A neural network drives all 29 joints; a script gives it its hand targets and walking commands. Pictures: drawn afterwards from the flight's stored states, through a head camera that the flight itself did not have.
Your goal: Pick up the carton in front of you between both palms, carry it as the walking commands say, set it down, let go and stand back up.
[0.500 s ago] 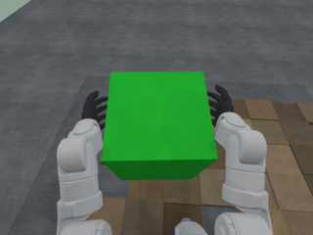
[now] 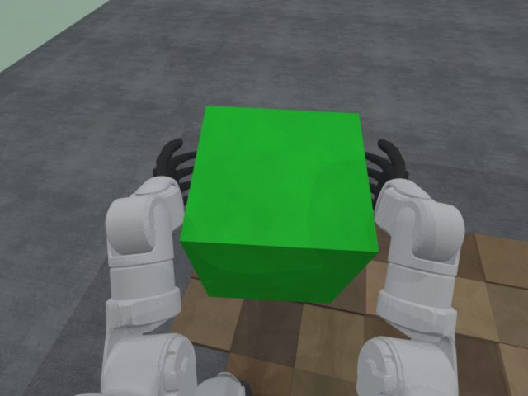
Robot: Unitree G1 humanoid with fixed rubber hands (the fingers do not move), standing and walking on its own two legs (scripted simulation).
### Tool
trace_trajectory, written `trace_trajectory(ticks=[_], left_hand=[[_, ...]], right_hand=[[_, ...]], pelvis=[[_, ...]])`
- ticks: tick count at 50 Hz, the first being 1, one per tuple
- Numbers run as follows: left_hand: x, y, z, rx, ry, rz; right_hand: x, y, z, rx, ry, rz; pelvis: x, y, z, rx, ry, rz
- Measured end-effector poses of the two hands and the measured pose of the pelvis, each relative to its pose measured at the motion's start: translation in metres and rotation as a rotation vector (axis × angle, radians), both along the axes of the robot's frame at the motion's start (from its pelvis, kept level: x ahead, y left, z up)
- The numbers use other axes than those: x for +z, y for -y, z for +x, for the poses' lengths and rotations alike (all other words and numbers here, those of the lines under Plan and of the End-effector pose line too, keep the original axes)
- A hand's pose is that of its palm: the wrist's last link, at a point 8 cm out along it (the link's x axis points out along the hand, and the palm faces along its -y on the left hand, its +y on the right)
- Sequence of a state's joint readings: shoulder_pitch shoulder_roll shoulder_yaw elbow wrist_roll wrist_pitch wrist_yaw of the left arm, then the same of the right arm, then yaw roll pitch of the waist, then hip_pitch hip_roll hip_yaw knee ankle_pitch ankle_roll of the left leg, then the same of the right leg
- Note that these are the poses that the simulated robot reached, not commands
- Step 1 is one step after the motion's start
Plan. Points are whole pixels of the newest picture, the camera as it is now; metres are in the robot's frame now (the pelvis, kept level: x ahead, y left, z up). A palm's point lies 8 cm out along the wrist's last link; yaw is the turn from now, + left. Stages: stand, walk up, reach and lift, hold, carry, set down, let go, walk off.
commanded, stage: carry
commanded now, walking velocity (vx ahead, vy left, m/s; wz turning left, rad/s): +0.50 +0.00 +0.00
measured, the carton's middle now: (275, 215) +0.36 +0.01 +0.08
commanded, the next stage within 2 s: none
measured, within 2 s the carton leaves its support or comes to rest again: neither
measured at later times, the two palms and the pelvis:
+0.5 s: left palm (229, 104) +0.65 +0.12 +0.09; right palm (372, 110) +0.63 -0.18 +0.09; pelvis +0.31 -0.01 -0.02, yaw -1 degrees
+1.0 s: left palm (229, 42) +0.94 +0.16 +0.09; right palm (340, 46) +0.92 -0.14 +0.10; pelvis +0.60 +0.02 +0.00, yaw -1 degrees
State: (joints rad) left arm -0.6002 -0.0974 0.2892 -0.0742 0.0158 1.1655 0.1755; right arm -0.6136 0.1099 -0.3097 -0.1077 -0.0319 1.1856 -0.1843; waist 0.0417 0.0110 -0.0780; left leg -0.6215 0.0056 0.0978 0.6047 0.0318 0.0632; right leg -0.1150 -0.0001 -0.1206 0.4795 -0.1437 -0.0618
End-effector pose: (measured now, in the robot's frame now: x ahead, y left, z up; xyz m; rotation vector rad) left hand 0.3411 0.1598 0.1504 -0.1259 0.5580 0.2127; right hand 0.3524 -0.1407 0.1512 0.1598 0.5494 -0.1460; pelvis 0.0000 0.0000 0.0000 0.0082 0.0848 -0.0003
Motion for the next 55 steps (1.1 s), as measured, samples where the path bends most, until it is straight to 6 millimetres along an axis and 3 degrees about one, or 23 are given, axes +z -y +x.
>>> trace_trajectory(ticks=[3,5,9,13,20,27,30,37,42,45,50,55], left_hand=[[-0.018,-0.008,0.050,-0.015,0.014,-0.005],[-0.036,-0.010,0.079,-0.029,-0.019,-0.020],[-0.068,-0.001,0.118,-0.060,-0.132,-0.037],[-0.080,0.011,0.157,-0.075,-0.152,-0.061],[-0.075,0.025,0.236,-0.094,-0.097,-0.039],[-0.061,0.040,0.333,-0.073,0.010,0.017],[-0.065,0.036,0.360,-0.046,-0.026,0.045],[-0.064,0.010,0.417,0.026,-0.090,0.015],[-0.053,-0.007,0.486,0.017,-0.033,0.008],[-0.056,-0.012,0.532,-0.014,-0.037,0.002],[-0.057,0.000,0.596,-0.088,-0.107,-0.023],[-0.038,0.017,0.653,-0.109,-0.066,-0.042]], right_hand=[[-0.014,-0.008,0.046,-0.008,0.014,-0.021],[-0.030,-0.010,0.069,-0.017,-0.017,-0.044],[-0.064,-0.001,0.095,-0.065,-0.132,-0.033],[-0.076,0.010,0.123,-0.113,-0.150,-0.005],[-0.069,0.024,0.204,-0.109,-0.099,-0.014],[-0.059,0.040,0.315,-0.040,0.008,-0.040],[-0.065,0.037,0.354,-0.002,-0.024,-0.048],[-0.066,0.009,0.427,0.032,-0.089,-0.007],[-0.052,-0.005,0.491,0.015,-0.033,-0.052],[-0.051,-0.010,0.529,-0.004,-0.036,-0.074],[-0.054,-0.001,0.567,-0.066,-0.110,-0.056],[-0.033,0.016,0.616,-0.102,-0.068,-0.044]], pelvis=[[-0.022,-0.009,0.050,-0.005,0.017,-0.010],[-0.028,-0.011,0.073,-0.007,0.014,0.017],[-0.020,-0.018,0.111,-0.011,0.005,0.004],[-0.011,-0.020,0.151,-0.021,-0.003,-0.010],[-0.005,-0.010,0.239,-0.022,-0.016,-0.022],[-0.028,0.017,0.343,-0.004,-0.003,-0.020],[-0.027,0.021,0.374,-0.006,-0.003,-0.027],[-0.009,0.018,0.447,-0.001,-0.010,-0.009],[-0.012,0.005,0.511,0.006,-0.006,-0.004],[-0.015,-0.007,0.553,-0.002,0.004,0.036],[0.002,-0.019,0.602,-0.010,0.000,0.011],[0.017,-0.018,0.653,-0.013,-0.004,-0.004]])
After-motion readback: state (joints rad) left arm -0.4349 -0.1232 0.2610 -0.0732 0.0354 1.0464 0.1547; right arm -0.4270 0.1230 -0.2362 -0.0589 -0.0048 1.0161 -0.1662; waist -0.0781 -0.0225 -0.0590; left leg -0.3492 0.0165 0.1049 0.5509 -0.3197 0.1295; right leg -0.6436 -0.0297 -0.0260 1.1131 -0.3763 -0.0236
